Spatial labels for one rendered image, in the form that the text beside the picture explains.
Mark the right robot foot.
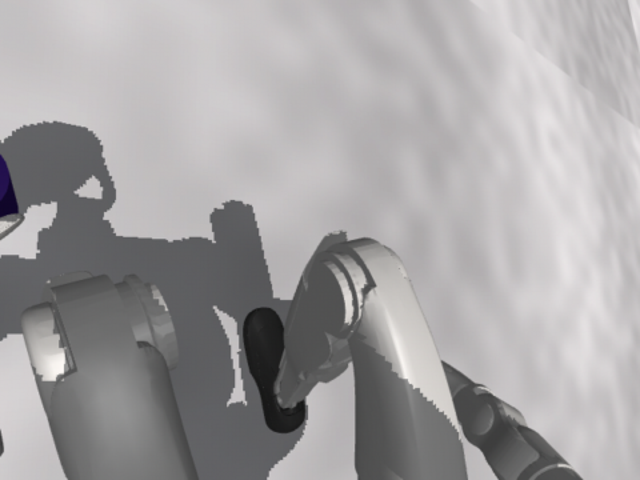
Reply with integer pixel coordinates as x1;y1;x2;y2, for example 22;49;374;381
243;308;305;433

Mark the left robot hand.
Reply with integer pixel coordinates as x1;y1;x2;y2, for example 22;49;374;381
0;213;25;240

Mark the bottle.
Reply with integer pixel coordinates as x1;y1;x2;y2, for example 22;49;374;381
0;154;18;217

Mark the right robot hand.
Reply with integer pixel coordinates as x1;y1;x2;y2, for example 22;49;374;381
441;360;475;400

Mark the right robot arm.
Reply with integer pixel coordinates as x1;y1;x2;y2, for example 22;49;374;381
453;384;583;480

